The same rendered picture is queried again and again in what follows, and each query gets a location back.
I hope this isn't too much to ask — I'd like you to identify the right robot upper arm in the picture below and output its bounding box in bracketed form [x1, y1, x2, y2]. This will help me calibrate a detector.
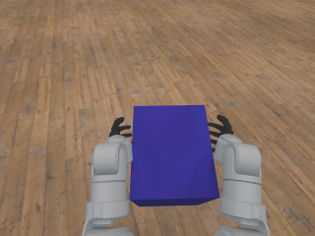
[214, 226, 265, 236]

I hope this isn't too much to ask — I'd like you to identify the right robot forearm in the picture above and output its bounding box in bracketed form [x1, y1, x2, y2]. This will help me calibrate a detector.
[214, 134, 271, 236]

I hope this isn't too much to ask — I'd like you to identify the carton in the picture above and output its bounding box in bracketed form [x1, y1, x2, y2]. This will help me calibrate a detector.
[129, 105, 220, 207]

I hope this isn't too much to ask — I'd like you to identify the left robot forearm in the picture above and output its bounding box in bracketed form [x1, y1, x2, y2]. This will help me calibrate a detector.
[82, 135, 133, 236]

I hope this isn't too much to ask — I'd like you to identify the left robot hand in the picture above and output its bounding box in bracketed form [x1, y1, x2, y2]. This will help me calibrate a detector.
[109, 117, 132, 144]

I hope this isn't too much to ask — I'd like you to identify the right robot hand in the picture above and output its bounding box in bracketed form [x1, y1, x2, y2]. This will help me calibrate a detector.
[208, 115, 233, 152]

